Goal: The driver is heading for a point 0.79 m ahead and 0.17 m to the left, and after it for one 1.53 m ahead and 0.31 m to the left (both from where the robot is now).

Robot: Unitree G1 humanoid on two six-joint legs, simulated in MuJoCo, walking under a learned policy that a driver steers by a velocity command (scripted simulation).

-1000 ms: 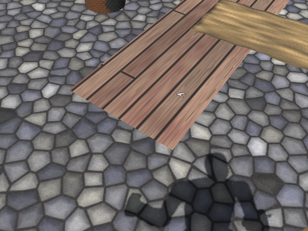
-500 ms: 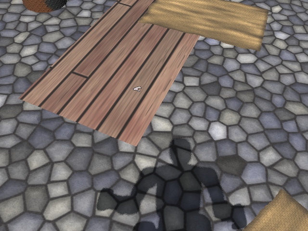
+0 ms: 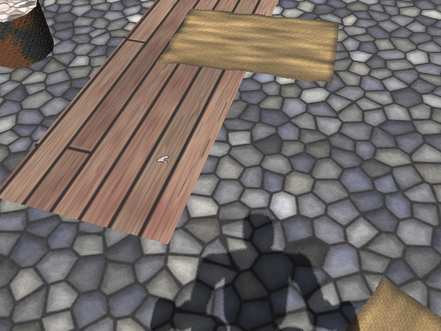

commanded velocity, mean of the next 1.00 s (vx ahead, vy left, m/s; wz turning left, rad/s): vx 0.46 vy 0.00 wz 0.17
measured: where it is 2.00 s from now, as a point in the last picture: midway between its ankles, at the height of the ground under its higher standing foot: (186, 194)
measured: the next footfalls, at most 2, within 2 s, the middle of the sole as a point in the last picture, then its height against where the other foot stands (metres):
left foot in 0.34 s outside the picture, level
right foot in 0.88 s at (204, 293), level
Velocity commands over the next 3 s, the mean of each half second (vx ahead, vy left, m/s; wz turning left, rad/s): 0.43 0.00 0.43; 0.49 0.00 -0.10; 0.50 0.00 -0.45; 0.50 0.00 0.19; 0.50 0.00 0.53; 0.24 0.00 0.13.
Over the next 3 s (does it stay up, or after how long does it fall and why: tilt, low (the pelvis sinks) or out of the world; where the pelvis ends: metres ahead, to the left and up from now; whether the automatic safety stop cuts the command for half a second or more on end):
stays up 1.47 0.30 -0.02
